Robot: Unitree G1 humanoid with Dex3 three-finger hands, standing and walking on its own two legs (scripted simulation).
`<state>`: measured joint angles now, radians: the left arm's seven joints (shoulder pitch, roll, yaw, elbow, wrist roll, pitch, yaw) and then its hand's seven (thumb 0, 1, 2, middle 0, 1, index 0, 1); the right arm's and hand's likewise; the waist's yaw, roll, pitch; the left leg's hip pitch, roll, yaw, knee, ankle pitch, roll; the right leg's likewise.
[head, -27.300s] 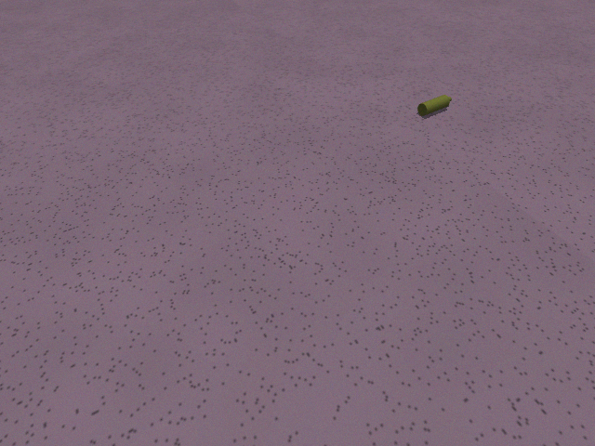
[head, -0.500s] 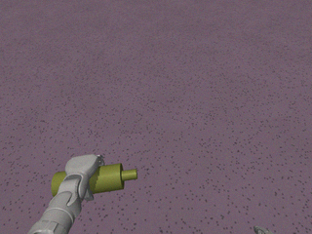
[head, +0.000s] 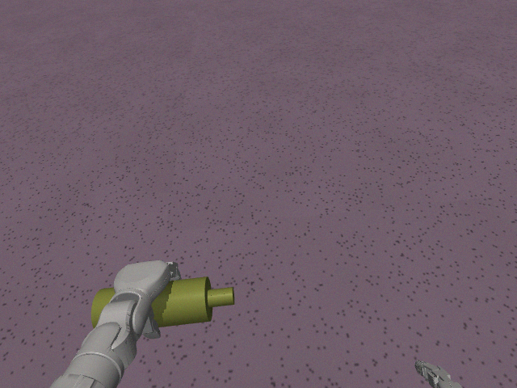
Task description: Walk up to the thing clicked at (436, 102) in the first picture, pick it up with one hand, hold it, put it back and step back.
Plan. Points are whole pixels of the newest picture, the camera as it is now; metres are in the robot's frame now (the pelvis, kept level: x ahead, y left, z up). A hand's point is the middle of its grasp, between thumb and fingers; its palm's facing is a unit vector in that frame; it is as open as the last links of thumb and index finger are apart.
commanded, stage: hold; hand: left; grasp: from above
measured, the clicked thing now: (168, 303) +0.30 +0.20 -0.08
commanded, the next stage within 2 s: crouch in 0.98 s
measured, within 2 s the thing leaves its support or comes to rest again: neither
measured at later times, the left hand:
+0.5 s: hand (146, 310) +0.27 +0.22 -0.04, palm faces -0.46 -0.06 -0.89, open 10.5 cm
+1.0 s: hand (146, 304) +0.28 +0.22 -0.04, palm faces -0.46 -0.07 -0.89, open 10.6 cm
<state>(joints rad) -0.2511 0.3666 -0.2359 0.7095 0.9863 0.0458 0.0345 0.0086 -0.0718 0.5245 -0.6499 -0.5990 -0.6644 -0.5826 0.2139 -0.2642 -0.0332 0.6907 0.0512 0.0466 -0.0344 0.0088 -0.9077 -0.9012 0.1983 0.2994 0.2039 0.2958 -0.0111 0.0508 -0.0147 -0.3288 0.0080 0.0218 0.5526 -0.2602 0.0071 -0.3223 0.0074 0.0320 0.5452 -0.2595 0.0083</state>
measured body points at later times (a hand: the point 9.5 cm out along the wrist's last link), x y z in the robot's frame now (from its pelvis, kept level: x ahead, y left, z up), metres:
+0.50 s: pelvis -0.01 +0.00 +0.00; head -0.01 -0.02 +0.45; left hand +0.29 +0.22 +0.01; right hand +0.14 -0.25 -0.11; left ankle +0.02 +0.11 -0.73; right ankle +0.01 -0.13 -0.73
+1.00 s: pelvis +0.00 +0.00 +0.01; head +0.00 -0.02 +0.45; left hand +0.30 +0.22 +0.01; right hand +0.14 -0.25 -0.11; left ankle +0.02 +0.11 -0.73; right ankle +0.01 -0.13 -0.73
